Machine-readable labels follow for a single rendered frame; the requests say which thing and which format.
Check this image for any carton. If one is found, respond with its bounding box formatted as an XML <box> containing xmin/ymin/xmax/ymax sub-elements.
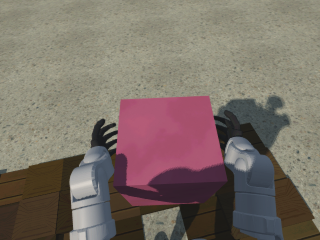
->
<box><xmin>113</xmin><ymin>95</ymin><xmax>228</xmax><ymax>206</ymax></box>

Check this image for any right robot forearm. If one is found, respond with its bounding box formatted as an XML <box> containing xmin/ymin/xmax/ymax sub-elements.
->
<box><xmin>224</xmin><ymin>136</ymin><xmax>284</xmax><ymax>240</ymax></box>

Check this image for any left robot hand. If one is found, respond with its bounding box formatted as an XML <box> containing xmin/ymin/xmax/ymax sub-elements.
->
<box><xmin>90</xmin><ymin>118</ymin><xmax>118</xmax><ymax>157</ymax></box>

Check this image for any right robot hand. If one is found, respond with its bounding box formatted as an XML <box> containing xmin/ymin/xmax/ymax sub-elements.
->
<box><xmin>213</xmin><ymin>110</ymin><xmax>243</xmax><ymax>151</ymax></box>

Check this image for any left robot forearm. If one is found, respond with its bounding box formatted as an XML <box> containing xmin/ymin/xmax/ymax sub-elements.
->
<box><xmin>69</xmin><ymin>146</ymin><xmax>117</xmax><ymax>240</ymax></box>

